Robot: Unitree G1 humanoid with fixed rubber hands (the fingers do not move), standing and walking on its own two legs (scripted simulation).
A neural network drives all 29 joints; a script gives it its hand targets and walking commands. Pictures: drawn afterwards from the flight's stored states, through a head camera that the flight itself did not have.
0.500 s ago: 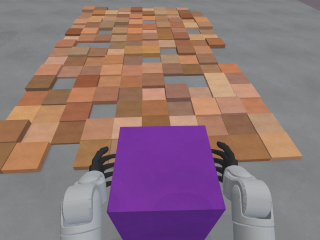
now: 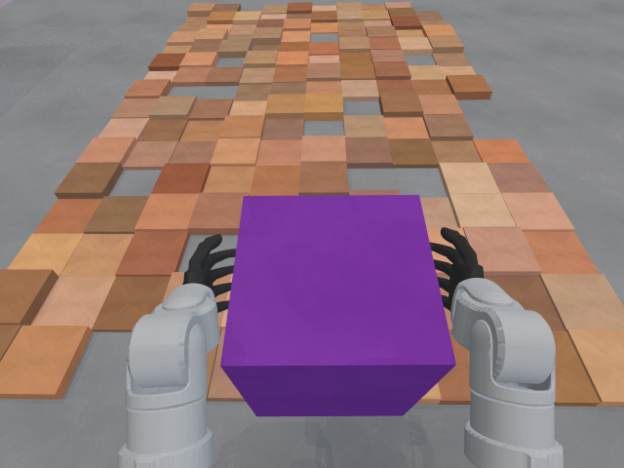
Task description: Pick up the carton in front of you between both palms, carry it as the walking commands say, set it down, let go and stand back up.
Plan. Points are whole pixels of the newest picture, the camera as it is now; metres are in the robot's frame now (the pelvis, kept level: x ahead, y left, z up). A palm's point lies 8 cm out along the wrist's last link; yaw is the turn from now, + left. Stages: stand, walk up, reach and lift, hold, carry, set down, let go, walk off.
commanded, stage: carry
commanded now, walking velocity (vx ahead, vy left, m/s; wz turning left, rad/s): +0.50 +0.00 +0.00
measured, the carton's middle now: (330, 315) +0.32 +0.00 +0.04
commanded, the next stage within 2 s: none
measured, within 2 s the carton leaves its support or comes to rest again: neither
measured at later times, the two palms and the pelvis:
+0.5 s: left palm (249, 92) +0.72 +0.15 +0.14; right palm (415, 92) +0.70 -0.15 +0.15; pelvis +0.31 +0.02 +0.01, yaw -2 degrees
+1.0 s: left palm (240, 1) +1.02 +0.20 +0.21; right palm out of the picture +1.07 -0.10 +0.22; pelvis +0.65 +0.01 +0.06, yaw -1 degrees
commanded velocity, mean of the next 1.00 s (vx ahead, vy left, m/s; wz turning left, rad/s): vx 0.50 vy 0.00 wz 0.00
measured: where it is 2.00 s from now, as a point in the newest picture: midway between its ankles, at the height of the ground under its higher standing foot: (325, 218)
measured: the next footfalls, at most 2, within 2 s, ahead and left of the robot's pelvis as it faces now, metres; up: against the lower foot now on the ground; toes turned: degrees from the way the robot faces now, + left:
left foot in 0.34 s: +0.39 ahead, +0.09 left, +0.01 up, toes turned +6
right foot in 0.72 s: +0.64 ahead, -0.10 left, +0.05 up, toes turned -7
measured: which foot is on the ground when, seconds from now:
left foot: up 0.00-0.32, down 0.34-0.76, up 0.78-1.00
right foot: down 0.00-0.36, up 0.38-0.70, down 0.72-1.00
